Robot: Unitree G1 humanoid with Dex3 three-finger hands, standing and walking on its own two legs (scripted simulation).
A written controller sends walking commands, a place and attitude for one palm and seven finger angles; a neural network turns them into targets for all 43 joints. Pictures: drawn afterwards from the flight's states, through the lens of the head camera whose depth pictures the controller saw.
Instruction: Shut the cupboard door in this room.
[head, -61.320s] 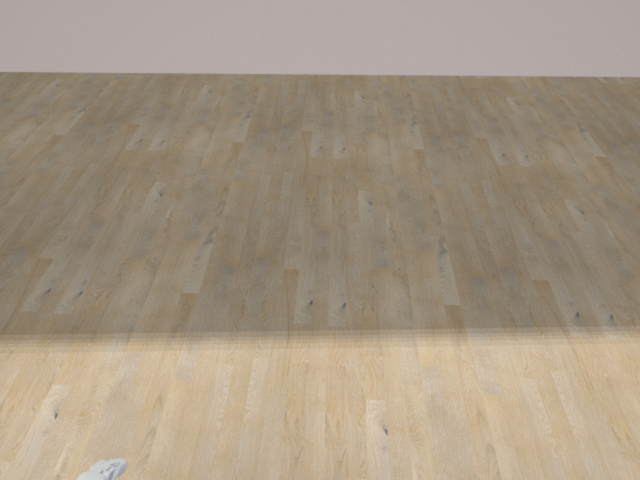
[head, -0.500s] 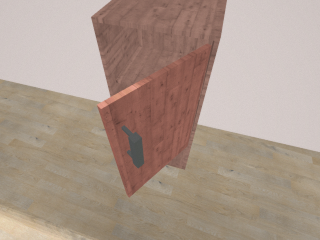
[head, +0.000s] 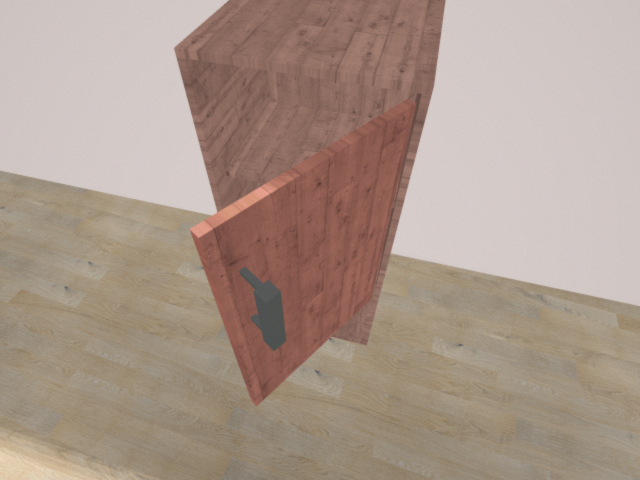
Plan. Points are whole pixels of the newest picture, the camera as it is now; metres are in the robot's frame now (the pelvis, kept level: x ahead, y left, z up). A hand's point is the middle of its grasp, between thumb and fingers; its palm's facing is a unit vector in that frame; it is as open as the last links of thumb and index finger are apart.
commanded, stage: look at it before walking up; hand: left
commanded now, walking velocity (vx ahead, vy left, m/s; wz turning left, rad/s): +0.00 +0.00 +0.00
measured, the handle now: (261, 308) +0.34 +0.11 -0.02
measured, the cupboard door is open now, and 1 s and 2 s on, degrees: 59 59 60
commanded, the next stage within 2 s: walk to a spot facing it in 0.32 s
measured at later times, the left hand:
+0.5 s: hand out of the picture +0.02 +0.18 -0.17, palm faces +0.03 -0.98 -0.20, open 7.4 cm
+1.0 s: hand out of the picture +0.09 +0.15 -0.16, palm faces -0.18 -0.94 -0.29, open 7.4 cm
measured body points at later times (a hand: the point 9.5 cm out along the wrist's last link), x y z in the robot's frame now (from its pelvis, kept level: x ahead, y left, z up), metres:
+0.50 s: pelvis +0.00 +0.00 +0.00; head +0.02 +0.00 +0.45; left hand +0.02 +0.23 -0.16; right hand +0.01 -0.23 -0.16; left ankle -0.02 +0.12 -0.74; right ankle -0.01 -0.10 -0.74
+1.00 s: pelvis -0.01 -0.05 -0.01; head +0.04 -0.09 +0.44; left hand +0.10 +0.20 -0.14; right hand +0.02 -0.31 -0.17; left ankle -0.01 +0.13 -0.66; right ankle -0.01 -0.10 -0.74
